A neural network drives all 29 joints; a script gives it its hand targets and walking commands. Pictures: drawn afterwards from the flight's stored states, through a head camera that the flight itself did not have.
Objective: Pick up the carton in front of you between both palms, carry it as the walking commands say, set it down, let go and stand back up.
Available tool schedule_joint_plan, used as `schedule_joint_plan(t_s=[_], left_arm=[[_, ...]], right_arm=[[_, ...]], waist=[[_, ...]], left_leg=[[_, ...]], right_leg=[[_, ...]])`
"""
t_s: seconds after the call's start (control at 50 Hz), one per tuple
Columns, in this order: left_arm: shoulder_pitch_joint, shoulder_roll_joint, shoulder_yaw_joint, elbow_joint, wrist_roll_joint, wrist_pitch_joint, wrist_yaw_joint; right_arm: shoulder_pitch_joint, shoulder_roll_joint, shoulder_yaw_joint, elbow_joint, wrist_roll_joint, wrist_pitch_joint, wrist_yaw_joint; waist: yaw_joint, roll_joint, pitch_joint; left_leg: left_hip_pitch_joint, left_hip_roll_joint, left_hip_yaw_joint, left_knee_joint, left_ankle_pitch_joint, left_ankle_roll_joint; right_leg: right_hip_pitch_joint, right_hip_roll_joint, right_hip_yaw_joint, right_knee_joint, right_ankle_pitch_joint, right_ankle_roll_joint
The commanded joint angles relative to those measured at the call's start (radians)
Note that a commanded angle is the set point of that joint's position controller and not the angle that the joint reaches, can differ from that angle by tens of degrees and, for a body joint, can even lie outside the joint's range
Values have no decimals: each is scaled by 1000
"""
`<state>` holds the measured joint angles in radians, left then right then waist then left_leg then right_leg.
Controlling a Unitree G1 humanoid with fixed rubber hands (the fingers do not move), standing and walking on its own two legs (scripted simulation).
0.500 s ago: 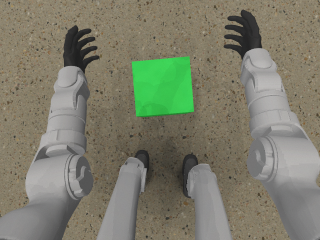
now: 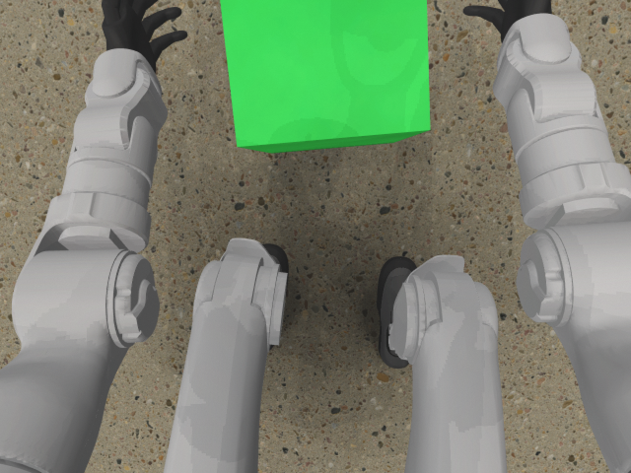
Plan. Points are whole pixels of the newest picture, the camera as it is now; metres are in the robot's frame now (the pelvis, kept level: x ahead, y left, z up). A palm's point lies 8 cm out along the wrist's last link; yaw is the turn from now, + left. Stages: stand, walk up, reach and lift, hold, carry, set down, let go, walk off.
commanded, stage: reach and lift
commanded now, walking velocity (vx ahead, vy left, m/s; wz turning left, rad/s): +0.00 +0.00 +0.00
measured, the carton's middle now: (326, 69) +0.53 +0.03 -0.30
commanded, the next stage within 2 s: none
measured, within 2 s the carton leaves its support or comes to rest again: leaves its support in 1.06 s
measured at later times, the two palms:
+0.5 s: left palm (178, 59) +0.52 +0.21 -0.23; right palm (480, 36) +0.56 -0.14 -0.23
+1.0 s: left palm (199, 56) +0.52 +0.18 -0.22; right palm (458, 35) +0.56 -0.12 -0.23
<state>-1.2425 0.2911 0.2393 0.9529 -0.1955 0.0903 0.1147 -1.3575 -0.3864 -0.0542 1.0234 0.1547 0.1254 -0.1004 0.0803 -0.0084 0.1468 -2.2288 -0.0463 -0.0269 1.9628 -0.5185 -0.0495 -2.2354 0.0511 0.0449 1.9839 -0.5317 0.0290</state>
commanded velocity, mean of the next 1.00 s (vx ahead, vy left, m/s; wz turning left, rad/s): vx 0.00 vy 0.00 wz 0.00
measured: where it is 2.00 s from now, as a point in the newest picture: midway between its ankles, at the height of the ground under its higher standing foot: (329, 323)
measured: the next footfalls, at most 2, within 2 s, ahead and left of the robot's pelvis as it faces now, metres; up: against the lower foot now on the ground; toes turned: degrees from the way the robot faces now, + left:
none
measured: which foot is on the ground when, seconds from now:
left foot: down 0.00-1.00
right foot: down 0.00-1.00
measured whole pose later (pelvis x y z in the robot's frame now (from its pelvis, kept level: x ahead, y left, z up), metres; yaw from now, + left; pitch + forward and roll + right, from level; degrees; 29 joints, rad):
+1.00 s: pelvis +0.00 +0.00 -0.06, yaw +0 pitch +37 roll +2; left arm -1.42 0.23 0.27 1.07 -0.11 0.12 0.13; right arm -1.54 -0.30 -0.10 1.20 0.08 0.12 -0.12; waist 0.08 -0.01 0.35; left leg -2.27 -0.03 -0.02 2.19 -0.57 -0.05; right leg -2.28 0.06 0.04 2.22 -0.58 0.03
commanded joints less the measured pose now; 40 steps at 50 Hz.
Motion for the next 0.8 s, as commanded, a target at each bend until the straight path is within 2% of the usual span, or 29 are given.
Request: schedule_joint_plan(t_s=[0.0, 0.08, 0.14, 0.2, 0.24, 0.36, 0.44, 0.52, 0.6, 0.68, 0.72, 0.74, 0.78], left_arm=[[-297, 145, -2, -46, -8, -16, 7], [-349, 145, -15, 34, -1, -35, 5], [-377, 154, -25, 72, -3, -57, 4], [-414, 168, -27, 55, -17, -76, 11], [-422, 179, -39, 48, -32, -85, 13], [-346, 147, -77, 45, -57, -94, 27], [-297, 118, -73, 77, -51, -90, 25], [-322, 108, -64, 79, -32, -93, 18], [-371, 96, -75, 65, -34, -95, 19], [-436, 27, -121, 67, -50, -93, 17], [-447, 8, -106, 86, -31, -92, 21], [-460, -17, -102, 87, -20, -91, 18], [-562, -245, -169, 68, -24, -86, -25]], right_arm=[[-353, -118, 1, -33, 18, -18, 0], [-390, -127, 8, 62, 24, -41, 9], [-414, -138, 20, 92, 33, -64, 12], [-446, -153, 41, 70, 47, -84, 7], [-462, -147, 48, 34, 48, -91, 2], [-396, -123, 82, -20, 78, -99, -3], [-330, -95, 66, 34, 64, -91, -2], [-338, -84, 47, 63, 45, -97, -1], [-379, -67, 60, 65, 49, -100, -5], [-441, 20, 110, 62, 68, -100, -5], [-455, 39, 99, 70, 52, -98, -10], [-464, 65, 97, 70, 38, -96, -10], [-551, 297, 157, 67, 39, -92, 28]], waist=[[32, -75, -1149], [28, -56, -1048], [30, -51, -1016], [42, -68, -1041], [35, -91, -1048], [45, -88, -1155], [27, -82, -1053], [17, -63, -976], [21, -61, -976], [34, -71, -972], [37, -75, -961], [35, -79, -954], [25, -80, -951]], left_leg=[[549, 23, 103, -121, 182, -20], [520, 34, 93, -60, 173, -17], [517, 37, 84, -15, 207, -14], [512, 32, 81, 19, 261, -13], [534, 29, 73, 40, 303, -6], [631, 8, 77, 71, 440, -5], [569, 5, 73, 64, 390, -3], [505, 11, 73, 56, 334, -5], [496, 13, 77, 48, 303, -7], [506, 5, 83, 38, 276, -6], [516, -3, 84, 34, 262, -6], [521, -7, 84, 35, 257, -4], [517, -21, 83, 39, 258, 1]], right_leg=[[651, -15, -64, -112, 129, 0], [575, -24, -49, -56, 115, -4], [547, -26, -39, -10, 148, -3], [570, -28, -37, 32, 195, -2], [559, -24, -49, 55, 231, 3], [621, -11, -66, 95, 343, 9], [550, -11, -64, 79, 299, 5], [505, -12, -49, 64, 259, -1], [521, -9, -44, 55, 237, -4], [542, 2, -49, 41, 208, -3], [544, 7, -53, 36, 192, 0], [549, 11, -53, 34, 186, -1], [537, 29, -52, 38, 188, -10]])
